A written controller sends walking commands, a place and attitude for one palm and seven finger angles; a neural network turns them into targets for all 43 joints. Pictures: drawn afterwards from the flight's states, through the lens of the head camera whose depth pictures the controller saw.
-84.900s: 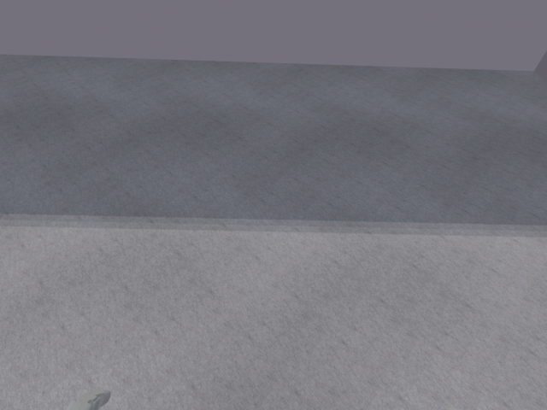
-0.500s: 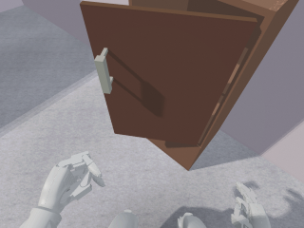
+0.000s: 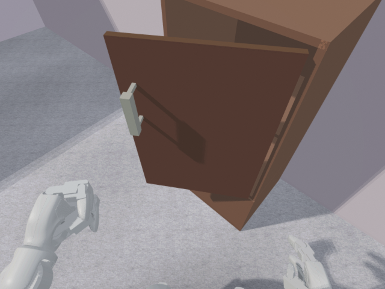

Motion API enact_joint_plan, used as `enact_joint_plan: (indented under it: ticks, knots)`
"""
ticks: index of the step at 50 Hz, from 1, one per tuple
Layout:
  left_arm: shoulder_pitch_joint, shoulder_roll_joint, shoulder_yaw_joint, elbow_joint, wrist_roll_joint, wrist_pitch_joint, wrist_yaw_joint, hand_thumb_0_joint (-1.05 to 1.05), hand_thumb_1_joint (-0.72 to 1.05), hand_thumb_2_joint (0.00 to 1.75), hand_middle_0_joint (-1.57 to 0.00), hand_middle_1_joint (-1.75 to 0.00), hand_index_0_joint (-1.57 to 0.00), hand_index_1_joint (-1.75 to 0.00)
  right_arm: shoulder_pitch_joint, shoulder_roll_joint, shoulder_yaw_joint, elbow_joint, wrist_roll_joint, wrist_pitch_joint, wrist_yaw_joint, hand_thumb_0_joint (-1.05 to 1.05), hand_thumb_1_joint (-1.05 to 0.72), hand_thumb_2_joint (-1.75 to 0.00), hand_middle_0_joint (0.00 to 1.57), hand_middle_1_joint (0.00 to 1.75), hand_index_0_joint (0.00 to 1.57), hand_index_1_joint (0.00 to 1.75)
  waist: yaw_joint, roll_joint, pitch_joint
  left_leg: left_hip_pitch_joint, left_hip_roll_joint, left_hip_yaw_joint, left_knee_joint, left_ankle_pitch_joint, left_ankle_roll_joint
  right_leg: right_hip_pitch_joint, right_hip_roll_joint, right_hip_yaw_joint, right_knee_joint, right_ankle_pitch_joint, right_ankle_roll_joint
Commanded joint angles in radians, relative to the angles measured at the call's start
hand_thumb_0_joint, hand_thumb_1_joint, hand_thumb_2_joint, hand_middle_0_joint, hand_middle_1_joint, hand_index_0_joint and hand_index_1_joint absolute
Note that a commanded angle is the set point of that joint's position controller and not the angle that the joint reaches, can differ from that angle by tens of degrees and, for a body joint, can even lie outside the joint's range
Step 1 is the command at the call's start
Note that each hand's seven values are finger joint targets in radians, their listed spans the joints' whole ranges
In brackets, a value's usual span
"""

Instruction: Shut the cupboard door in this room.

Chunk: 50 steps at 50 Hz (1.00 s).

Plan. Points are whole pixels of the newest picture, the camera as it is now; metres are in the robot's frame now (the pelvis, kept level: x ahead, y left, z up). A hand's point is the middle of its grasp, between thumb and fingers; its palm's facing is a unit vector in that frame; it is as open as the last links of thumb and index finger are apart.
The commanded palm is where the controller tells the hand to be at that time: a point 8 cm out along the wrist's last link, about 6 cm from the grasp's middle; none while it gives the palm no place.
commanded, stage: raise the hand and make a fist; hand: left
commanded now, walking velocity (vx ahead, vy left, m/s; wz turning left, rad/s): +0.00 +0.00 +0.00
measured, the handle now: (134, 109) +0.50 +0.18 +0.08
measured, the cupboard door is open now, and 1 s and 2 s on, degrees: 32 32 32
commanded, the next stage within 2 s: bring the fist close to the handle in 0.36 s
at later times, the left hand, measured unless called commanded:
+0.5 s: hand (103, 234) +0.20 +0.17 +0.07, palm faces -0.14 -0.99 -0.03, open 3.1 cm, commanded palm +0.20 +0.24 +0.08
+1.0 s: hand (119, 173) +0.31 +0.17 +0.09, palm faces -0.09 -1.00 -0.03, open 3.1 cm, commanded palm +0.30 +0.22 +0.08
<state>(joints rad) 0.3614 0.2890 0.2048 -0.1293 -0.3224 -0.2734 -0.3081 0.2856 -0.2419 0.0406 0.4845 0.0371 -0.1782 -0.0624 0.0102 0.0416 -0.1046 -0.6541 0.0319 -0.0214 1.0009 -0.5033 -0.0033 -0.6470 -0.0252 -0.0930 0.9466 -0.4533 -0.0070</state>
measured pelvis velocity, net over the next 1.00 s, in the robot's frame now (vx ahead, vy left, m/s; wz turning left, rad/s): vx -0.01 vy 0.01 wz -0.02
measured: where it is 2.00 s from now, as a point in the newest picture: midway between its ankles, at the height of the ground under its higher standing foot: outside the picture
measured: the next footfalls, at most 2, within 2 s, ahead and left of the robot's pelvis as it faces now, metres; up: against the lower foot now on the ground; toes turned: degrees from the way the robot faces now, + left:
none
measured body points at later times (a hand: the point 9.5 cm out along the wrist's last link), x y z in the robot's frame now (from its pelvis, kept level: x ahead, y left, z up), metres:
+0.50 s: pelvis -0.01 +0.00 +0.00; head +0.02 -0.01 +0.45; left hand +0.21 +0.23 +0.07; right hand +0.16 -0.24 -0.07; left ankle +0.00 +0.12 -0.68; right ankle +0.01 -0.12 -0.68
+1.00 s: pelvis -0.01 +0.01 +0.01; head +0.03 +0.00 +0.45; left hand +0.31 +0.22 +0.09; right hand +0.13 -0.24 -0.08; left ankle +0.00 +0.12 -0.68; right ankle +0.01 -0.12 -0.68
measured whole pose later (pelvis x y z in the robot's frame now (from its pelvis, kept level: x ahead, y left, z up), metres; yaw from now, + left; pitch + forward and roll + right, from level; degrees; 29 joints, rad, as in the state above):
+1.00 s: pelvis -0.01 +0.01 +0.01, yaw -1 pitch +9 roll -1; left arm -0.07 0.25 0.16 0.25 -0.25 -0.25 -0.25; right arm 0.29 -0.26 0.04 0.56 0.04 -0.17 -0.05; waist -0.02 0.03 -0.09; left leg -0.65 0.02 0.02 0.94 -0.46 0.01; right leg -0.67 -0.04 -0.05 0.92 -0.41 0.00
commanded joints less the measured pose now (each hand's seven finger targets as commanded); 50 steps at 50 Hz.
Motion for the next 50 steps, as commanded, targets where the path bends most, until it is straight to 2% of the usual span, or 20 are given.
enact_joint_plan:
  ticks: [1, 3, 5, 7, 10, 13, 16, 18, 21, 24, 26, 29, 34, 36, 40, 41, 44, 45, 48, 50]
  knots:
    - [-0.014, 0.052, -0.014, -0.057, -0.006, -0.01, -0.045, 0.0, 0.9, 0.9, -1.3, -1.5, -1.3, -1.5, -0.047, -0.137, -0.064, -0.148, 0.012, -0.06, -0.005, 0.0, -0.9, -0.9, 0.2, 0.3, 0.2, 0.3, -0.027, -0.034, -0.088, 0.035, -0.039, -0.001, -0.17, 0.279, 0.014, 0.133, 0.025, 0.045, -0.154, 0.255, -0.008]
    - [-0.022, 0.076, -0.006, -0.054, -0.007, 0.019, -0.068, 0.0, 0.9, 0.9, -1.3, -1.5, -1.3, -1.5, -0.048, -0.145, -0.07, -0.161, 0.012, -0.064, -0.008, 0.0, -0.9, -0.9, 0.2, 0.3, 0.2, 0.3, -0.021, -0.063, -0.099, 0.03, -0.044, 0.002, -0.172, 0.259, 0.017, 0.145, 0.017, 0.066, -0.175, 0.228, -0.004]
    - [-0.053, 0.135, 0.045, -0.082, -0.009, 0.015, -0.064, 0.0, 0.9, 0.9, -1.3, -1.5, -1.3, -1.5, -0.053, -0.148, -0.07, -0.163, 0.008, -0.065, -0.012, 0.0, -0.9, -0.9, 0.2, 0.3, 0.2, 0.3, -0.009, -0.071, -0.115, 0.019, -0.046, 0.006, -0.167, 0.251, 0.019, 0.172, 0.011, 0.09, -0.187, 0.2, -0.005]
    - [-0.097, 0.162, 0.092, -0.165, -0.018, -0.024, -0.045, 0.0, 0.9, 0.9, -1.3, -1.5, -1.3, -1.5, -0.06, -0.138, -0.071, -0.174, 0.004, -0.07, -0.013, 0.0, -0.9, -0.9, 0.2, 0.3, 0.2, 0.3, 0.002, -0.06, -0.174, 0.041, -0.047, 0.008, -0.168, 0.271, 0.02, 0.198, 0.01, 0.093, -0.174, 0.22, -0.004]
    - [-0.126, 0.191, 0.143, -0.228, -0.025, -0.104, 0.007, 0.0, 0.9, 0.9, -1.3, -1.5, -1.3, -1.5, -0.063, -0.125, -0.066, -0.157, -0.002, -0.078, -0.013, 0.0, -0.9, -0.9, 0.2, 0.3, 0.2, 0.3, 0.02, -0.015, -0.19, 0.05, -0.043, 0.008, -0.172, 0.276, 0.015, 0.208, 0.021, 0.08, -0.15, 0.218, -0.015]
    - [-0.103, 0.116, 0.077, -0.175, -0.015, -0.137, 0.018, 0.0, 0.9, 0.9, -1.3, -1.5, -1.3, -1.5, -0.063, -0.12, -0.062, -0.14, 0.002, -0.082, -0.004, 0.0, -0.9, -0.9, 0.2, 0.3, 0.2, 0.3, 0.0, 0.039, -0.133, 0.049, -0.042, 0.008, -0.181, 0.233, 0.011, 0.143, 0.027, 0.061, -0.143, 0.174, -0.017]
    - [-0.057, 0.076, 0.01, -0.075, -0.002, -0.095, -0.014, 0.0, 0.9, 0.9, -1.3, -1.5, -1.3, -1.5, -0.059, -0.135, -0.066, -0.136, 0.009, -0.079, -0.001, 0.0, -0.9, -0.9, 0.2, 0.3, 0.2, 0.3, -0.02, -0.003, -0.079, 0.017, -0.043, 0.01, -0.178, 0.182, 0.015, 0.114, 0.021, 0.075, -0.173, 0.114, -0.01]
    - [-0.051, 0.08, -0.012, -0.056, 0.003, -0.054, -0.044, 0.0, 0.9, 0.9, -1.3, -1.5, -1.3, -1.5, -0.058, -0.143, -0.069, -0.146, 0.015, -0.078, -0.004, 0.0, -0.9, -0.9, 0.2, 0.3, 0.2, 0.3, -0.023, -0.024, -0.065, 0.008, -0.045, 0.01, -0.18, 0.149, 0.018, 0.109, 0.014, 0.093, -0.2, 0.058, -0.006]
    - [-0.087, 0.122, 0.024, -0.101, -0.006, -0.026, -0.057, 0.0, 0.9, 0.9, -1.3, -1.5, -1.3, -1.5, -0.064, -0.149, -0.069, -0.161, 0.013, -0.082, -0.012, 0.0, -0.9, -0.9, 0.2, 0.3, 0.2, 0.3, -0.015, -0.056, -0.105, 0.013, -0.046, 0.005, -0.179, 0.157, 0.024, 0.142, 0.01, 0.103, -0.207, 0.048, -0.005]
    - [-0.176, 0.163, 0.087, -0.186, -0.019, -0.066, -0.029, 0.0, 0.9, 0.9, -1.3, -1.5, -1.3, -1.5, -0.067, -0.142, -0.063, -0.157, 0.006, -0.088, -0.019, 0.0, -0.9, -0.9, 0.2, 0.3, 0.2, 0.3, -0.011, -0.041, -0.165, 0.044, -0.042, -0.001, -0.18, 0.203, 0.023, 0.159, 0.02, 0.079, -0.173, 0.12, -0.007]
    - [-0.262, 0.166, 0.103, -0.177, -0.027, -0.1, -0.004, 0.0, 0.9, 0.9, -1.3, -1.5, -1.3, -1.5, -0.066, -0.137, -0.056, -0.132, 0.001, -0.094, -0.023, 0.0, -0.9, -0.9, 0.2, 0.3, 0.2, 0.3, -0.015, -0.028, -0.155, 0.036, -0.039, -0.006, -0.173, 0.202, 0.02, 0.146, 0.026, 0.072, -0.154, 0.128, -0.011]
    - [-0.345, 0.125, 0.07, -0.06, -0.021, -0.123, -0.001, 0.0, 0.9, 0.9, -1.3, -1.5, -1.3, -1.5, -0.058, -0.14, -0.054, -0.09, 0.004, -0.099, -0.025, 0.0, -0.9, -0.9, 0.2, 0.3, 0.2, 0.3, -0.04, -0.015, -0.107, 0.017, -0.036, -0.009, -0.164, 0.149, 0.015, 0.076, 0.03, 0.064, -0.149, 0.073, -0.01]
    - [-0.405, 0.074, -0.053, 0.046, 0.014, -0.023, -0.057, 0.0, 0.9, 0.9, -1.3, -1.5, -1.3, -1.5, -0.047, -0.159, -0.057, -0.096, 0.017, -0.097, -0.024, 0.0, -0.9, -0.9, 0.2, 0.3, 0.2, 0.3, -0.043, 0.045, -0.144, 0.056, -0.037, -0.016, -0.201, 0.151, 0.019, 0.079, 0.022, 0.052, -0.153, 0.111, -0.011]
    - [-0.453, 0.082, -0.059, 0.053, 0.022, 0.017, -0.055, 0.0, 0.9, 0.9, -1.3, -1.5, -1.3, -1.5, -0.044, -0.162, -0.059, -0.1, 0.018, -0.093, -0.026, 0.0, -0.9, -0.9, 0.2, 0.3, 0.2, 0.3, -0.042, 0.033, -0.172, 0.067, -0.036, -0.02, -0.208, 0.167, 0.02, 0.095, 0.02, 0.049, -0.153, 0.131, -0.009]
    - [-0.528, 0.181, 0.071, 0.042, 0.023, 0.007, 0.015, 0.0, 0.9, 0.9, -1.3, -1.5, -1.3, -1.5, -0.043, -0.162, -0.057, -0.095, 0.004, -0.077, -0.026, 0.0, -0.9, -0.9, 0.2, 0.3, 0.2, 0.3, -0.014, -0.02, -0.229, 0.087, -0.033, -0.021, -0.217, 0.253, 0.015, 0.15, 0.025, 0.036, -0.131, 0.212, -0.014]
    - [-0.552, 0.149, 0.062, 0.032, 0.022, -0.006, 0.031, 0.0, 0.9, 0.9, -1.3, -1.5, -1.3, -1.5, -0.049, -0.15, -0.055, -0.1, 0.001, -0.075, -0.022, 0.0, -0.9, -0.9, 0.2, 0.3, 0.2, 0.3, -0.008, -0.02, -0.256, 0.099, -0.036, -0.017, -0.221, 0.286, 0.013, 0.168, 0.022, 0.033, -0.12, 0.246, -0.014]
    - [-0.577, 0.111, 0.052, 0.09, 0.03, -0.045, 0.07, 0.0, 0.9, 0.9, -1.3, -1.5, -1.3, -1.5, -0.045, -0.141, -0.056, -0.081, 0.0, -0.063, -0.006, 0.0, -0.9, -0.9, 0.2, 0.3, 0.2, 0.3, -0.008, -0.008, -0.23, 0.105, -0.034, -0.007, -0.222, 0.315, 0.005, 0.153, 0.024, 0.03, -0.113, 0.278, -0.016]
    - [-0.563, 0.133, 0.072, 0.135, 0.036, -0.047, 0.079, 0.0, 0.9, 0.9, -1.3, -1.5, -1.3, -1.5, -0.037, -0.147, -0.058, -0.075, -0.003, -0.056, -0.003, 0.0, -0.9, -0.9, 0.2, 0.3, 0.2, 0.3, -0.005, -0.041, -0.217, 0.085, -0.032, -0.007, -0.223, 0.31, 0.006, 0.162, 0.024, 0.031, -0.116, 0.272, -0.015]
    - [-0.64, 0.093, 0.001, 0.233, 0.075, -0.043, 0.064, 0.0, 0.9, 0.9, -1.3, -1.5, -1.3, -1.5, -0.03, -0.154, -0.063, -0.059, 0.003, -0.036, 0.007, 0.0, -0.9, -0.9, 0.2, 0.3, 0.2, 0.3, -0.034, -0.017, -0.171, 0.068, -0.032, 0.006, -0.224, 0.27, 0.008, 0.121, 0.02, 0.04, -0.128, 0.249, -0.013]
    - [-0.683, 0.088, -0.028, 0.254, 0.089, -0.034, 0.05, 0.0, 0.9, 0.9, -1.3, -1.5, -1.3, -1.5, -0.018, -0.161, -0.069, -0.053, 0.005, -0.029, 0.008, 0.0, -0.9, -0.9, 0.2, 0.3, 0.2, 0.3, -0.045, -0.009, -0.19, 0.089, -0.029, 0.005, -0.219, 0.279, 0.012, 0.116, 0.022, 0.044, -0.134, 0.255, -0.015]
